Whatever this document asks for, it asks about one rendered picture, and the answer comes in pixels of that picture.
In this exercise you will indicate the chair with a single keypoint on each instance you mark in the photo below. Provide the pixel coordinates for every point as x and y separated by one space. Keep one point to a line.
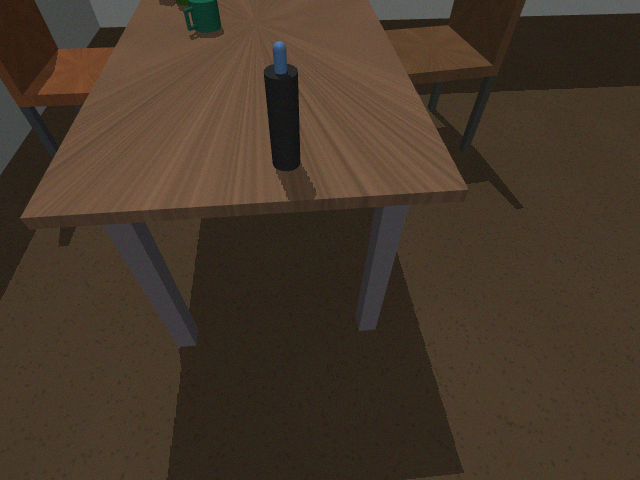
472 45
37 73

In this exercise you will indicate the table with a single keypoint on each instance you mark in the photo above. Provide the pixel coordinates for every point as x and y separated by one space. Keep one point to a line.
176 127

